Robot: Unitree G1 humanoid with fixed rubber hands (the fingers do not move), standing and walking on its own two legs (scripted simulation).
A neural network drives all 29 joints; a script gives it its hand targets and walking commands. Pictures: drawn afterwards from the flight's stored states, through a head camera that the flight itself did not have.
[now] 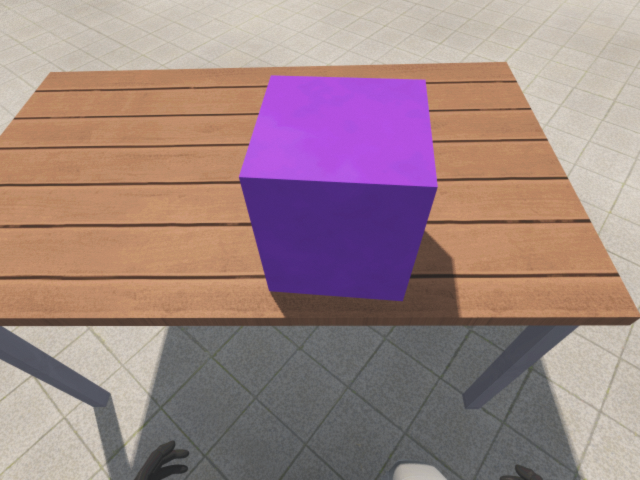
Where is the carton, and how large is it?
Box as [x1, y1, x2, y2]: [239, 75, 437, 300]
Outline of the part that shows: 271,75 239,175 240,183 269,290 402,300 437,187 425,80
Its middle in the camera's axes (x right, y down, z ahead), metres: +0.03 -0.06 +0.57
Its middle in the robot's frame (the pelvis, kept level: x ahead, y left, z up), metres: +0.48 -0.01 +0.05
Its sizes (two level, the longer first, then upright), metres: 0.210 0.200 0.250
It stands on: a table, 0.67 m high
